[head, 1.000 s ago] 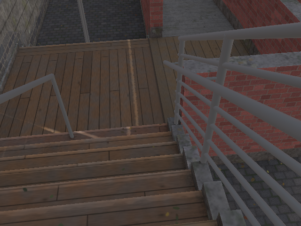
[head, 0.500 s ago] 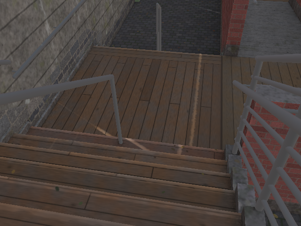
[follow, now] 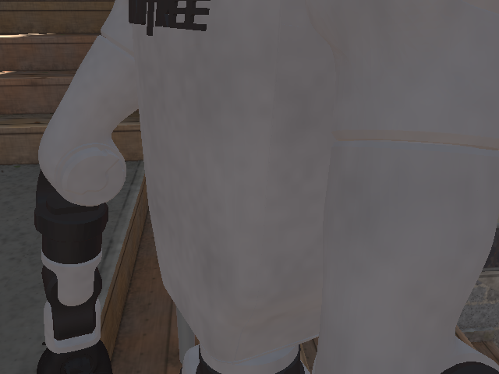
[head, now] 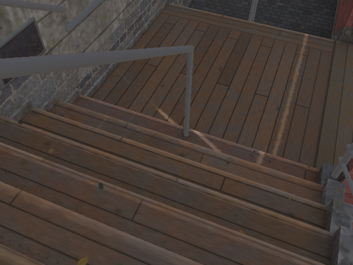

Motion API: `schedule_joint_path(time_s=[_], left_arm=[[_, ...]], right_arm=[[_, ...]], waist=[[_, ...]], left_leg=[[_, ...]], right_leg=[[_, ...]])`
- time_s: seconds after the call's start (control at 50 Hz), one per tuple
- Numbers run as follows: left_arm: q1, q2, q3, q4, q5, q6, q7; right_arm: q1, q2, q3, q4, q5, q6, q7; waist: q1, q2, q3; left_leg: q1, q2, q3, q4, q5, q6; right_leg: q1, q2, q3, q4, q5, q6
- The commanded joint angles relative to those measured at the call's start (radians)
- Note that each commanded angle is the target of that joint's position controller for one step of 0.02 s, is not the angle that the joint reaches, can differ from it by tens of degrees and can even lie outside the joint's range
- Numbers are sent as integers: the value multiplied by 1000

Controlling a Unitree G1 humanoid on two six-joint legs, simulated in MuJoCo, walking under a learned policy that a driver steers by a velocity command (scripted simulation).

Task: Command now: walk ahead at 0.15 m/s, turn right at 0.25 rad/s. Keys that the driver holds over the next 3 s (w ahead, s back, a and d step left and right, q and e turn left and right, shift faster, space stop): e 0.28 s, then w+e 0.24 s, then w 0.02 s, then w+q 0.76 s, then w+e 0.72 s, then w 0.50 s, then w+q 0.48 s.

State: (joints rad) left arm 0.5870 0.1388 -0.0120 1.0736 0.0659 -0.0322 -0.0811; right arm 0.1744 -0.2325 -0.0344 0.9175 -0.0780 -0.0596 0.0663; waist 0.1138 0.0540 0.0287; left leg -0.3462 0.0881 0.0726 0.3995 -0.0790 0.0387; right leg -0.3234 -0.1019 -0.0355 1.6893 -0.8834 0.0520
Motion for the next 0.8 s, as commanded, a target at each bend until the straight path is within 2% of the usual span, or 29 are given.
schedule_joint_path(time_s=[0.02, 0.04, 0.06, 0.08, 0.1, 0.12, 0.14, 0.18, 0.2, 0.24, 0.3, 0.36, 0.42, 0.44, 0.46, 0.48, 0.5, 0.52, 0.54, 0.56, 0.58, 0.6, 0.62, 0.64, 0.68, 0.7, 0.74, 0.76, 0.8], left_arm=[[-96, 11, -7, -159, -77, -52, -34], [-23, -18, -19, -123, -79, -63, -23], [43, -53, -27, -110, -82, -54, -11], [59, -29, -18, -131, -76, -44, 10], [70, -26, -20, -128, -37, -27, 27], [43, -39, -22, -153, -12, -15, 36], [37, -12, -15, -166, -6, -5, 43], [-72, 35, 0, -233, -7, 17, 46], [-108, 44, 7, -257, -9, 26, 41], [-137, 19, 9, -276, 0, 48, 31], [-174, 17, 4, -339, -2, 60, 24], [-215, 55, 26, -387, 17, 44, 17], [-319, 32, 36, -414, -1, 24, 24], [-290, 60, 60, -415, -17, -3, 20], [-271, 104, 91, -395, -36, -23, 29], [-130, 171, 142, -347, -11, -49, 40], [164, 256, 181, -237, 40, -85, 54], [371, 332, 184, -157, 69, -120, 41], [513, 269, 156, -103, 70, -125, -3], [312, 186, 134, -108, 28, -105, -21], [66, 145, 110, -186, -32, -86, -46], [-67, 113, 93, -206, -49, -68, -53], [-163, 34, 60, -231, -44, -60, -47], [-217, 29, 51, -228, -23, -59, -19], [-190, 52, 39, -187, -1, -79, 25], [-122, 15, 24, -123, 21, -98, 56], [135, 63, 25, -5, 54, -111, 68], [158, 36, 16, 10, 41, -114, 80], [154, 26, -8, 37, 34, -101, 65]], right_arm=[[387, -178, -38, 100, 55, 6, 33], [275, -100, 0, 77, 34, -6, 47], [260, -99, 12, 77, -10, -16, 46], [236, -127, 0, 63, -29, -29, 28], [185, -80, 4, 36, -24, -53, -16], [164, -69, 11, 22, -20, -65, -46], [214, -41, 10, 29, -2, -67, -63], [218, -22, 18, -4, -18, -75, -116], [212, -9, 23, -12, -16, -73, -126], [221, -77, 0, -16, -23, -71, -139], [216, -75, -9, -26, -19, -76, -159], [233, -109, -30, -18, -13, -85, -144], [319, -124, -68, 13, -11, -62, -166], [252, -134, -69, -5, 33, -40, -158], [204, -129, -60, -21, 23, -25, -146], [198, -105, -51, -27, 9, -31, -146], [91, -28, -26, -62, -5, -61, -136], [171, 60, 2, -89, -2, -79, -113], [51, 51, 2, -176, 66, -112, -110], [-49, 0, -8, -184, 79, -102, -104], [-17, -67, -27, -135, 32, -88, -97], [97, -86, -44, -69, 8, -61, -82], [139, -41, -39, -32, -3, -51, -53], [253, 65, -2, 1, -37, -41, -11], [182, 25, -14, -16, -6, -32, 42], [131, -8, -18, -46, -21, -29, 52], [30, -26, -17, -71, 17, -26, 32], [-21, -30, -20, -81, 31, -29, 23], [-49, -5, -19, -70, 21, -36, 15]], waist=[[-191, 110, -273], [-121, -22, -163], [-52, -36, -66], [-16, -7, -23], [-14, -66, -37], [-13, -22, -5], [-47, 28, -43], [-106, -33, 2], [-117, -3, -15], [-125, 17, 14], [-128, -10, -6], [-160, 52, -3], [-233, 73, -21], [-202, 76, -44], [-162, 54, -74], [-102, -1, -141], [65, -192, -164], [41, -199, -247], [155, -201, -99], [114, -167, 62], [12, -143, 46], [-82, -124, 24], [-143, -63, 57], [-202, -93, 13], [-171, -73, 19], [-142, -43, 4], [-53, -128, 13], [-37, -53, 24], [-73, -131, 61]], left_leg=[[701, 397, -321, 98, 589, 268], [366, 430, -285, 59, 501, 237], [98, 477, -255, 8, 577, 266], [-54, 473, -215, -63, 580, 312], [-102, 357, -108, -83, 348, 290], [-144, 346, -115, -101, 278, 291], [-73, 342, -95, -90, 220, 274], [-55, 388, -113, -124, 148, 305], [-9, 361, -78, -167, 33, 274], [-42, 313, -13, -167, -79, 208], [-43, 362, -7, -188, -208, 169], [-13, 391, 4, -229, -518, 122], [173, 430, 5, -173, -572, 75], [171, 412, -19, -121, -649, 84], [85, 396, 5, -75, -667, 70], [-105, 304, 84, 153, -622, 31], [-487, 182, 144, 593, -531, -16], [-750, 9, -1, 771, -524, -29], [-944, -114, -217, 727, -534, 5], [-1045, -64, -245, 764, -476, 42], [-975, -22, -184, 826, -357, 52], [-833, 10, -160, 873, -219, 67], [-665, 27, -157, 895, -50, 86], [-515, 19, -155, 960, 84, 102], [-477, -8, -121, 952, 176, 101], [-599, 14, -213, 736, 351, 93], [-813, -13, -254, 595, 479, 54], [-760, -35, -231, 362, 649, 57], [-493, -48, -136, 366, 713, 70]], right_leg=[[-757, 17, 53, 383, -37, -9], [-608, -48, 154, 227, 111, 1], [-456, -59, 172, 185, 216, 2], [-390, -23, 133, 254, 210, 5], [-399, -43, 142, 73, 481, -34], [-404, -18, 114, 51, 524, -50], [-432, 0, 95, 18, 498, -68], [-545, -27, 154, -210, 799, -63], [-549, -41, 133, -345, 829, -67], [-498, -36, 42, -454, 837, -61], [-440, -26, 18, -493, 737, -66], [-368, 10, -54, -611, 558, -111], [-336, 58, -98, -940, 617, -138], [-259, 92, -141, -1067, 612, -138], [-58, 126, -157, -1151, 667, -154], [238, 149, -106, -1116, 631, -157], [548, 22, 177, -1189, 643, -235], [797, -188, 464, -1146, 1151, -371], [733, -313, 747, -1364, 771, -382], [595, -295, 682, -1401, 480, -374], [421, -226, 558, -1378, 327, -367], [197, -200, 431, -1370, 370, -361], [-41, -164, 314, -1377, 533, -322], [-178, -113, 233, -1331, 631, -287], [-263, -94, 129, -1319, 652, -303], [-90, -91, 156, -1274, 665, -273], [208, -148, 200, -1221, 766, -272], [223, -120, 129, -1201, 773, -242], [-17, -112, 87, -1202, 774, -235]])
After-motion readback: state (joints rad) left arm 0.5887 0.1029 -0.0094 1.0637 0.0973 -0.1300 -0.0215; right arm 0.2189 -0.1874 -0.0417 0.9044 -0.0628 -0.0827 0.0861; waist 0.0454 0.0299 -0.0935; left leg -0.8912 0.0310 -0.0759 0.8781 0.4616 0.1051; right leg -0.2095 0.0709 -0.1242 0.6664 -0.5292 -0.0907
